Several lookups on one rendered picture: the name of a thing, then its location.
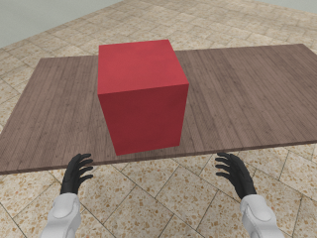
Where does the robot left forearm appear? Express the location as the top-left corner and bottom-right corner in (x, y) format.
(39, 192), (81, 238)

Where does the table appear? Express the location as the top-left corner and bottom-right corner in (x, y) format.
(0, 44), (317, 176)

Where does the carton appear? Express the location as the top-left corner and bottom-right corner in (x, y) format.
(97, 39), (189, 156)

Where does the robot right forearm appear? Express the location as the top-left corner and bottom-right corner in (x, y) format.
(240, 194), (285, 238)

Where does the robot left hand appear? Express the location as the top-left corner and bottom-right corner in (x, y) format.
(59, 153), (93, 195)

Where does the robot right hand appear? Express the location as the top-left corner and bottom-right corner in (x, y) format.
(215, 152), (257, 199)

